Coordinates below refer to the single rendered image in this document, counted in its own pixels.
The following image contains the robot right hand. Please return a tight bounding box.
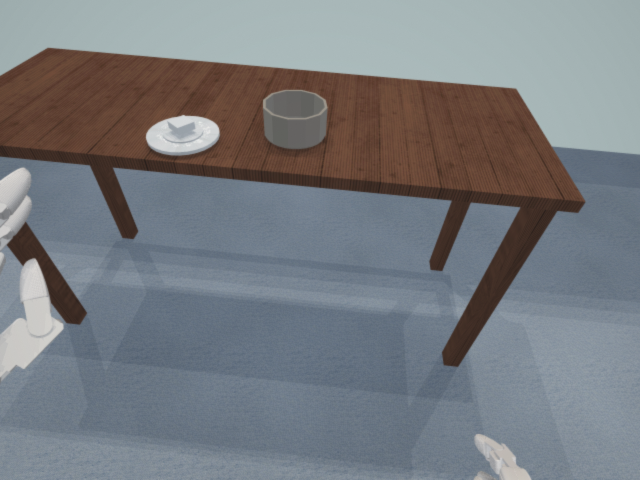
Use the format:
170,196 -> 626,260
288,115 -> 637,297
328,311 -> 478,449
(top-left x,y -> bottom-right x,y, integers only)
474,434 -> 531,480

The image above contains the robot left hand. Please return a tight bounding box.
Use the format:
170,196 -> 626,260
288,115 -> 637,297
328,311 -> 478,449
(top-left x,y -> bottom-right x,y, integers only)
0,168 -> 63,384

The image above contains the lid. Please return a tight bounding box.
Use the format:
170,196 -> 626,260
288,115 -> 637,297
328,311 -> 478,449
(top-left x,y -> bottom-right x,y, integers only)
146,116 -> 220,156

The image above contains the pot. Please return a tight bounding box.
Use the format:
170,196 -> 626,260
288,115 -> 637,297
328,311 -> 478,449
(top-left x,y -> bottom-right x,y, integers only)
263,90 -> 328,149

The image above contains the table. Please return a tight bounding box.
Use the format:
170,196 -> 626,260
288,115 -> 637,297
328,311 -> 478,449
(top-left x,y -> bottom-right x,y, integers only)
0,48 -> 586,367

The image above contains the knob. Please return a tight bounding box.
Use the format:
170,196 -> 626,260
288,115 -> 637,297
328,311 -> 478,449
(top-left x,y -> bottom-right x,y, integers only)
167,115 -> 196,135

